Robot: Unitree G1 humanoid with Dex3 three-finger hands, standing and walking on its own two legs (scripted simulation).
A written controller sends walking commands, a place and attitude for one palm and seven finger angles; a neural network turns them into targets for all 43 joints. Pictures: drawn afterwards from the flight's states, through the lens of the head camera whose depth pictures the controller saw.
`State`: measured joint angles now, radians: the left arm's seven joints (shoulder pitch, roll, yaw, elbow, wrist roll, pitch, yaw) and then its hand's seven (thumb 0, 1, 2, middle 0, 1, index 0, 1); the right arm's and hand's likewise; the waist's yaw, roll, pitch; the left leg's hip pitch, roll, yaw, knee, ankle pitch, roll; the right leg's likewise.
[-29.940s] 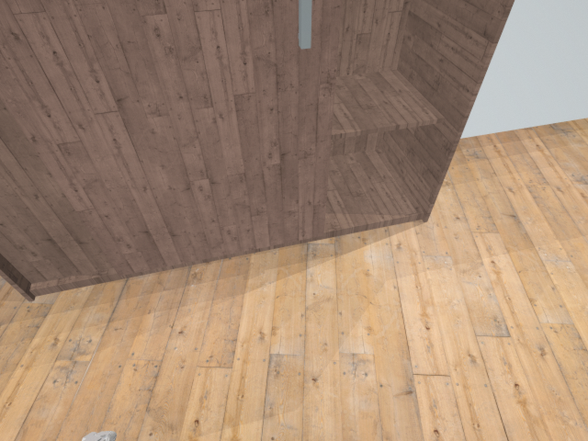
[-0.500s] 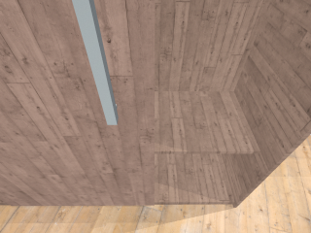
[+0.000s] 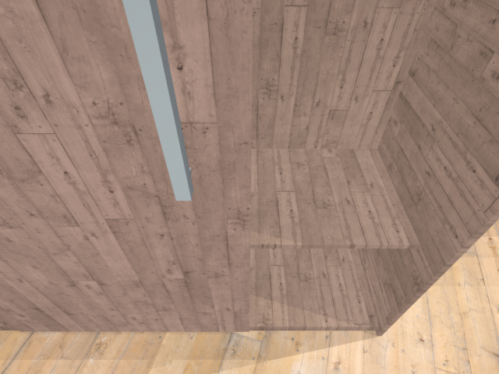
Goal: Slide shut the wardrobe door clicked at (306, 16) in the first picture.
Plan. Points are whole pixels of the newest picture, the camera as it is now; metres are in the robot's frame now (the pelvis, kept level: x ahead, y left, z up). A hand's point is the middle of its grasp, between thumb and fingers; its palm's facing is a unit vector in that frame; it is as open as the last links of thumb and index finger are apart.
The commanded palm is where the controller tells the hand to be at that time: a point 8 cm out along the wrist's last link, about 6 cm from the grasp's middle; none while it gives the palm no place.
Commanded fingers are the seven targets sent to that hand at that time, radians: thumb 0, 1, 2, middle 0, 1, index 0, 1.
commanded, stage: look again from close up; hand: left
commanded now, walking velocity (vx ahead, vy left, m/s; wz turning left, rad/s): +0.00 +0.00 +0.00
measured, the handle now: (169, 105) +0.38 +0.14 +0.26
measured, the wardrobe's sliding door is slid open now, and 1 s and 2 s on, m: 0.49 0.49 0.49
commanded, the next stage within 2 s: none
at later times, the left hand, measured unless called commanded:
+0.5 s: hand out of the picture -0.03 +0.16 -0.17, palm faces +0.05 -0.98 -0.18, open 7.3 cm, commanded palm none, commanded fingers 0.00 0.90 0.90 -0.20 -0.30 -0.20 -0.30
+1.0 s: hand out of the picture -0.04 +0.15 -0.18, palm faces +0.06 -0.98 -0.17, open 7.3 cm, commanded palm none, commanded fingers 0.00 0.90 0.90 -0.20 -0.30 -0.20 -0.30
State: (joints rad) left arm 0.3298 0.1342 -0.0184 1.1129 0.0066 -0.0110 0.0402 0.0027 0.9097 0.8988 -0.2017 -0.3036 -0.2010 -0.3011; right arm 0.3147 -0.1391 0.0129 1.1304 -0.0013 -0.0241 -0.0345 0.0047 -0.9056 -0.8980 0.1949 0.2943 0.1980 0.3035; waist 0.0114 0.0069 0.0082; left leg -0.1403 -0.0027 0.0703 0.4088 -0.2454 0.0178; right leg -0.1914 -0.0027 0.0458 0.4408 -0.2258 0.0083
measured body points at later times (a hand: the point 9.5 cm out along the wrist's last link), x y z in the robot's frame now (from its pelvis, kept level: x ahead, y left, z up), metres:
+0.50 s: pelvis -0.01 -0.01 +0.00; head -0.01 -0.01 +0.45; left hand -0.04 +0.21 -0.16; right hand -0.03 -0.22 -0.16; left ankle -0.01 +0.11 -0.74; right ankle +0.01 -0.13 -0.74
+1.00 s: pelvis -0.01 -0.01 +0.00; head -0.02 -0.01 +0.45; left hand -0.04 +0.20 -0.16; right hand -0.04 -0.21 -0.16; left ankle -0.01 +0.11 -0.74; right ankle +0.01 -0.13 -0.74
